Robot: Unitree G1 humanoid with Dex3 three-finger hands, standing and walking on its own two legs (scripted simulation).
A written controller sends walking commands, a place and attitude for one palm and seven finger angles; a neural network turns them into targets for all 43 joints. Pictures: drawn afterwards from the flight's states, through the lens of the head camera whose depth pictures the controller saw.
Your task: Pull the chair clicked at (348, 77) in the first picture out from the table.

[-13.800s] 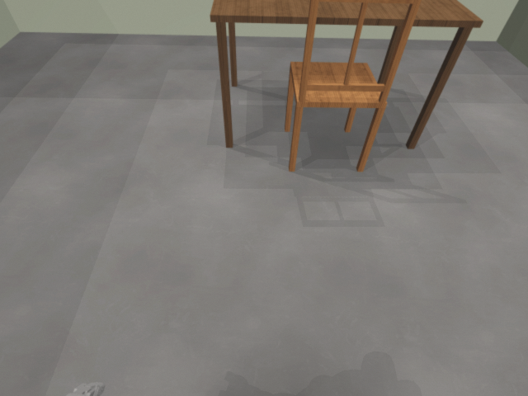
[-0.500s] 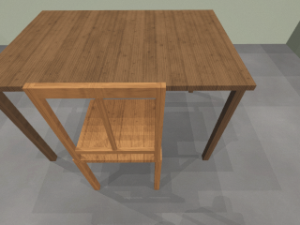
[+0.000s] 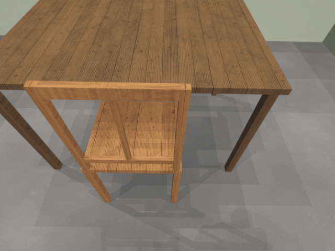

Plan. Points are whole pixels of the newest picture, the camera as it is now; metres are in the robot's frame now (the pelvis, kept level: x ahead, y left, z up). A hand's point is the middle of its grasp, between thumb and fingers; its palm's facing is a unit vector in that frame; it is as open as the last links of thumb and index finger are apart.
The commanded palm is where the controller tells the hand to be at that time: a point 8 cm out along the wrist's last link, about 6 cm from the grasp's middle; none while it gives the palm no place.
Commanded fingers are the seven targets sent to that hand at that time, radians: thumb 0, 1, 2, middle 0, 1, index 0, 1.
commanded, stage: come to a stop and stand still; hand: left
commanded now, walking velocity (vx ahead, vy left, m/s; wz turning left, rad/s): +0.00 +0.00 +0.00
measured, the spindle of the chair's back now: (122, 133) +0.46 +0.18 -0.07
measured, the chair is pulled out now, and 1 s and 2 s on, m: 0.00 0.00 0.00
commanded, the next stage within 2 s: look again from close up in 0.42 s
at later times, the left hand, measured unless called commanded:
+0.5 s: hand out of the picture -0.02 +0.21 -0.16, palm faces +0.02 -0.98 -0.20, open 7.4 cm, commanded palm none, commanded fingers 0.00 0.90 0.90 -0.20 -0.30 -0.20 -0.30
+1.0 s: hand out of the picture -0.01 +0.18 -0.17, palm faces +0.03 -0.98 -0.17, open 7.3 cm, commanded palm none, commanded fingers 0.00 0.90 0.90 -0.20 -0.30 -0.20 -0.30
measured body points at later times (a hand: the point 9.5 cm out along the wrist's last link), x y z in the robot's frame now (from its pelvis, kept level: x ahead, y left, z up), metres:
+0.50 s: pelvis -0.02 +0.03 +0.01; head -0.01 +0.03 +0.46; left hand -0.02 +0.26 -0.15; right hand -0.04 -0.20 -0.15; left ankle -0.01 +0.10 -0.73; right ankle -0.02 -0.12 -0.73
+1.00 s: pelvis +0.00 +0.02 +0.01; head +0.01 +0.02 +0.46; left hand -0.01 +0.23 -0.15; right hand +0.02 -0.21 -0.15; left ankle -0.01 +0.10 -0.73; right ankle -0.02 -0.12 -0.73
